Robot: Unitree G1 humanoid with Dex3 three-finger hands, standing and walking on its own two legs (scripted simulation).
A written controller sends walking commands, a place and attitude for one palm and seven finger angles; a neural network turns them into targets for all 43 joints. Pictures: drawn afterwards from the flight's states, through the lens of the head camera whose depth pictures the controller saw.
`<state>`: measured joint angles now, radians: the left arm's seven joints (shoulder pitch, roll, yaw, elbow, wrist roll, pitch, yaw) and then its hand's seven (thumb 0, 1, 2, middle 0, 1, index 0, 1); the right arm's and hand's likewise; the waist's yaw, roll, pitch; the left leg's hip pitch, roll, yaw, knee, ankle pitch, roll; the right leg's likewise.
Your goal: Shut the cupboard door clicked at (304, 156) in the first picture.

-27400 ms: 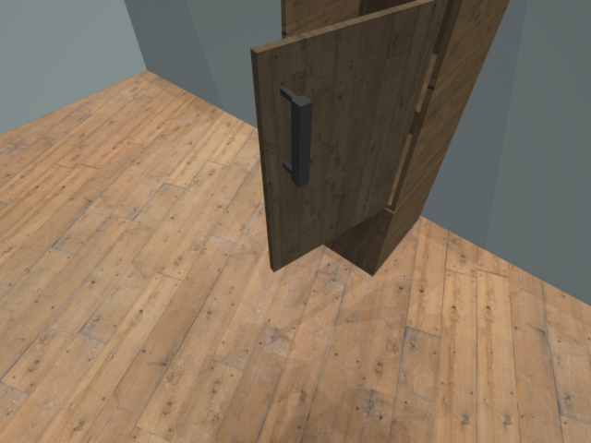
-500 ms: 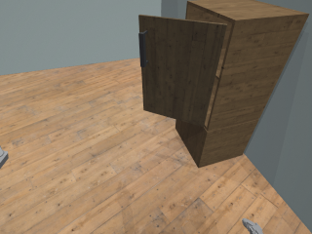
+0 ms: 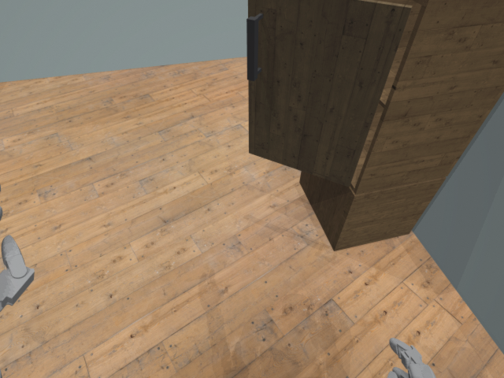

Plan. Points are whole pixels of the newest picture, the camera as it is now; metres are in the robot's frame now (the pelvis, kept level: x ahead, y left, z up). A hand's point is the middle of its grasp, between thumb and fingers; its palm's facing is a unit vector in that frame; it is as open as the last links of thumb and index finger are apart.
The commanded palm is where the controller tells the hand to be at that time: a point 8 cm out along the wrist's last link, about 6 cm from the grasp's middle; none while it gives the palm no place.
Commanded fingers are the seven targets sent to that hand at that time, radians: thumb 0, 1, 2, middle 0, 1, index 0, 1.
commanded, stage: stop stepping back and stand still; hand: left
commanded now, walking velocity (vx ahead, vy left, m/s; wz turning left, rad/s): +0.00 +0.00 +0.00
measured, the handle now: (255, 47) +0.96 +0.05 +0.11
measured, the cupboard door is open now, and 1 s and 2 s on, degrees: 48 48 48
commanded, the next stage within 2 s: let the arm hang, fingers relaxed in 0.32 s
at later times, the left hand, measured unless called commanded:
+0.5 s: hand (75, 298) +0.21 +0.27 +0.05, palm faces +0.24 -0.84 -0.48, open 7.4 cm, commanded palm none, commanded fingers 0.00 0.90 0.90 -0.20 -0.30 -0.20 -0.30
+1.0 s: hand out of the picture -0.03 +0.22 -0.15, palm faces +0.02 -0.97 -0.25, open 7.3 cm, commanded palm none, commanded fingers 0.00 0.90 0.90 -0.20 -0.30 -0.20 -0.30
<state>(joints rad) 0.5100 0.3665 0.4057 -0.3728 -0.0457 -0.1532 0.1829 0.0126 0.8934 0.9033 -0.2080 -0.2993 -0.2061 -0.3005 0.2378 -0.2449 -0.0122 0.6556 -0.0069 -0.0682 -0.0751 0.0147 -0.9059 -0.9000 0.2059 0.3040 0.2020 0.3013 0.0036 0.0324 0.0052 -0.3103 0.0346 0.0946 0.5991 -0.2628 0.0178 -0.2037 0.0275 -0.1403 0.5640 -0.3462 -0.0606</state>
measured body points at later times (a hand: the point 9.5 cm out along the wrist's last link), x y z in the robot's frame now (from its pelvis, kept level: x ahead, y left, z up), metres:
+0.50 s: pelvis +0.01 +0.01 +0.00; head +0.01 -0.01 +0.45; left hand +0.19 +0.32 +0.08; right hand +0.16 -0.23 -0.11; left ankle +0.03 +0.10 -0.73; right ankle -0.02 -0.08 -0.73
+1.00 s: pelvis -0.02 +0.02 +0.01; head -0.01 +0.02 +0.46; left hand -0.03 +0.27 -0.13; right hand -0.01 -0.20 -0.15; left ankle +0.03 +0.10 -0.73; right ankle -0.02 -0.08 -0.73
